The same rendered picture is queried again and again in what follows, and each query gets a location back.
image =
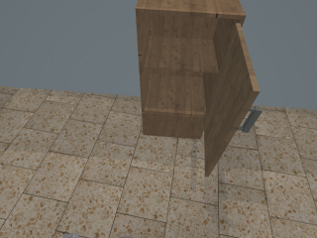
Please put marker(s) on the handle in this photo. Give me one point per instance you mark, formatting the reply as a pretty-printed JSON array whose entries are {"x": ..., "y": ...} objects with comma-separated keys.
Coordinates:
[{"x": 252, "y": 118}]

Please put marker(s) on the cupboard door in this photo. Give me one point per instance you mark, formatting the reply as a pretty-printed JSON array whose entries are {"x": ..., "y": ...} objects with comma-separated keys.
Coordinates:
[{"x": 235, "y": 90}]

